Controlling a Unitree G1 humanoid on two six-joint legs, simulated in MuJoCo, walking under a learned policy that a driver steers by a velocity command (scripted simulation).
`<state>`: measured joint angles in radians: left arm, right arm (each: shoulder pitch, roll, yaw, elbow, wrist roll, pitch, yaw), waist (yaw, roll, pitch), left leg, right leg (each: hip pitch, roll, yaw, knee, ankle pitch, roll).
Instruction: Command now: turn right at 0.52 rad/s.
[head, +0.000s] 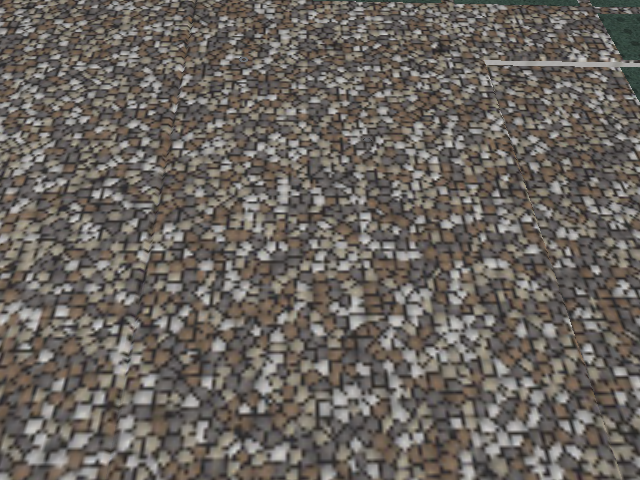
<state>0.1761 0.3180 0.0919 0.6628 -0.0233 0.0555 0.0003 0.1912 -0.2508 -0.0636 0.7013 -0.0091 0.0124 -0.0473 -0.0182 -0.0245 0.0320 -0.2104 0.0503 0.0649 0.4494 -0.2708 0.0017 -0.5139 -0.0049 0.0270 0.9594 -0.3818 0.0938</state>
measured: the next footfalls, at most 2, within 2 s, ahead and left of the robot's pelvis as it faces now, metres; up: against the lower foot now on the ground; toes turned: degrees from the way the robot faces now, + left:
right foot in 0.14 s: +0.04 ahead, -0.14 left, +0.00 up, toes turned -7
left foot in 0.70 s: +0.20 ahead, +0.11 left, +0.00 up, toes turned +4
